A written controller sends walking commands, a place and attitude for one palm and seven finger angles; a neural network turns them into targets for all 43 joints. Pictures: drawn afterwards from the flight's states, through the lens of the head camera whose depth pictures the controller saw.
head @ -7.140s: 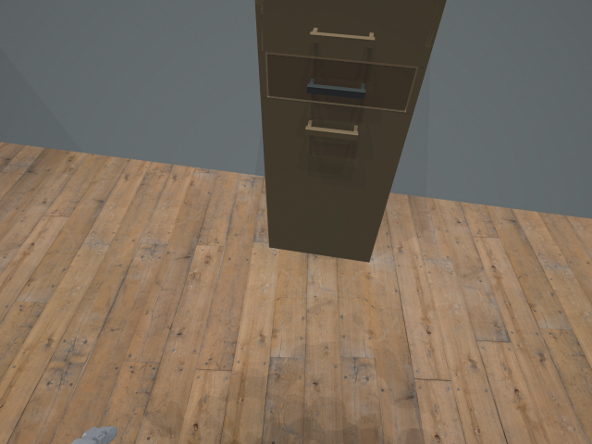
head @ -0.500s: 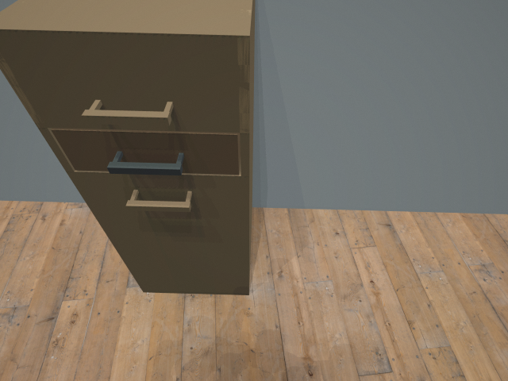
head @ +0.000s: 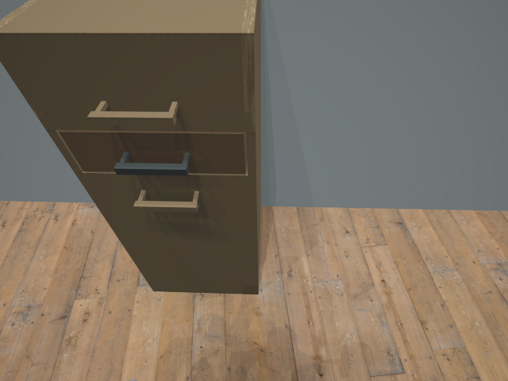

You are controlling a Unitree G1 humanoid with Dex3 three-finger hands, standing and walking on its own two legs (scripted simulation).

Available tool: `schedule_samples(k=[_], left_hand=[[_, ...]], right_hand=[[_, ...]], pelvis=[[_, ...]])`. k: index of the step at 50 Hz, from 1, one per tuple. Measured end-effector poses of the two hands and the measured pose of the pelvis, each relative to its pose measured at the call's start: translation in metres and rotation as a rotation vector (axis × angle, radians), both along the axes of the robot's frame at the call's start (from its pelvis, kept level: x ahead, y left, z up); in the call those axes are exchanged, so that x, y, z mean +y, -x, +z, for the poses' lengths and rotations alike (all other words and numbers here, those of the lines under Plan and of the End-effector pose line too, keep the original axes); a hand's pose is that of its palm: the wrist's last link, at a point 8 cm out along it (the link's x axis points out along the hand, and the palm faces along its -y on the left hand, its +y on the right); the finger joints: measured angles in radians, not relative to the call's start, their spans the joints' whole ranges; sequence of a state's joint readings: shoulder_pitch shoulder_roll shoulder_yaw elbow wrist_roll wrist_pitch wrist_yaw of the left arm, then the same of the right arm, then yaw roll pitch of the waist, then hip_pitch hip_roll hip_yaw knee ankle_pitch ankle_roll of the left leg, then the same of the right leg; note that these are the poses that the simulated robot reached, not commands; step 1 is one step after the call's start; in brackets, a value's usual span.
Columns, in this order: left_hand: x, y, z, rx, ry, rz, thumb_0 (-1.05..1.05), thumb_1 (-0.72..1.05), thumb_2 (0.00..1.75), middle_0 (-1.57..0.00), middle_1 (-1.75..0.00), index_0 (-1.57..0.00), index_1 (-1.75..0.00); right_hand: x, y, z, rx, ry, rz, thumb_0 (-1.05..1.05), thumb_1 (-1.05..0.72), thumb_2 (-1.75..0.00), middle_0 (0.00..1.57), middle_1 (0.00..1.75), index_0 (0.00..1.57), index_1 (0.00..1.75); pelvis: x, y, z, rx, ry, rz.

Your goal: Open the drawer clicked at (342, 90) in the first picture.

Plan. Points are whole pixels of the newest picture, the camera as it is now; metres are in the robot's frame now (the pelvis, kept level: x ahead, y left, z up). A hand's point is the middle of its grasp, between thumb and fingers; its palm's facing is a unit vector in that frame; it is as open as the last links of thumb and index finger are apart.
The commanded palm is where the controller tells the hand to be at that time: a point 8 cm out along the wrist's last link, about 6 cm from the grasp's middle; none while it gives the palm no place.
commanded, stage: raise the hand with hooked fingers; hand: left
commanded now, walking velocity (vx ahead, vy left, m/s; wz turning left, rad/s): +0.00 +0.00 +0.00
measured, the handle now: (154, 163) +0.52 +0.27 +0.01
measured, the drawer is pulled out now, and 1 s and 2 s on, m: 0.00 0.00 0.00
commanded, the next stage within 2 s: move the hooked fingers above the handle in 1.80 s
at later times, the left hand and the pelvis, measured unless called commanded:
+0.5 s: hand (114, 355) +0.15 +0.23 -0.03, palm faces +0.06 -0.08 -1.00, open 9.6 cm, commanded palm +0.14 +0.23 +0.03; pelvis -0.06 -0.01 -0.03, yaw +2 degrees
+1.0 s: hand (96, 287) +0.22 +0.25 +0.06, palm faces +0.11 -0.09 -0.99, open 12.5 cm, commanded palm +0.20 +0.25 +0.12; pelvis -0.04 +0.02 +0.00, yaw +0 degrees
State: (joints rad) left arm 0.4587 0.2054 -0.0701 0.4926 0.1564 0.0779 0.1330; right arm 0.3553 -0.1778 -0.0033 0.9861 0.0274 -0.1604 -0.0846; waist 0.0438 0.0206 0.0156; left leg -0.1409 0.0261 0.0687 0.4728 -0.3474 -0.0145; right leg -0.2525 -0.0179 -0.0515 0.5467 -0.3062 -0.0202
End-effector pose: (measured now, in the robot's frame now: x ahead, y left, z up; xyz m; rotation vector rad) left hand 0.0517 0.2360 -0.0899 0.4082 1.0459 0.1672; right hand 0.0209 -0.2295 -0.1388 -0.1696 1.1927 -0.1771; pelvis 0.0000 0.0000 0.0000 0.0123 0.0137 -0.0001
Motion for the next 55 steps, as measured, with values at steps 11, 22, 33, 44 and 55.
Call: schedule_samples(k=[11,22,33,44,55], left_hand=[[-0.033,-0.105,0.118,-0.639,-0.799,-0.695,0.01,0.74,0.82,-0.21,-0.42,-0.21,-0.41],[-0.015,-0.061,0.097,-0.57,-0.987,-0.664,0.0,0.46,0.71,-0.25,-0.58,-0.25,-0.58],[-0.004,-0.119,0.153,-0.609,-0.962,-0.687,0.0,0.2,0.6,-0.27,-0.75,-0.27,-0.74],[0.012,-0.126,0.175,-0.662,-0.98,-0.723,0.0,-0.05,0.49,-0.29,-0.91,-0.29,-0.91],[0.018,-0.156,0.218,-0.695,-1.014,-0.701,0.0,-0.3,0.38,-0.31,-1.07,-0.31,-1.07]], right_hand=[[-0.028,-0.144,0.049,-0.52,0.023,0.167,0.01,-0.91,-0.9,0.2,0.3,0.2,0.3],[0.016,-0.184,0.055,-0.546,-0.008,0.319,0.01,-0.91,-0.9,0.2,0.3,0.2,0.3],[0.042,-0.117,0.03,-0.376,-0.098,0.244,0.01,-0.9,-0.9,0.21,0.3,0.2,0.3],[0.01,-0.093,0.026,-0.273,0.0,0.182,0.01,-0.9,-0.9,0.21,0.3,0.2,0.3],[0.032,-0.142,0.05,-0.396,-0.034,0.207,0.01,-0.91,-0.9,0.2,0.3,0.2,0.3]], pelvis=[[-0.003,0.037,-0.022,0.132,-0.038,-0.048],[-0.013,0.057,-0.034,0.108,-0.019,0.017],[-0.001,0.054,-0.015,0.043,-0.007,0.005],[0.015,0.048,-0.007,0.028,-0.003,0.001],[0.02,0.041,0.001,-0.004,0.0,0.005]])
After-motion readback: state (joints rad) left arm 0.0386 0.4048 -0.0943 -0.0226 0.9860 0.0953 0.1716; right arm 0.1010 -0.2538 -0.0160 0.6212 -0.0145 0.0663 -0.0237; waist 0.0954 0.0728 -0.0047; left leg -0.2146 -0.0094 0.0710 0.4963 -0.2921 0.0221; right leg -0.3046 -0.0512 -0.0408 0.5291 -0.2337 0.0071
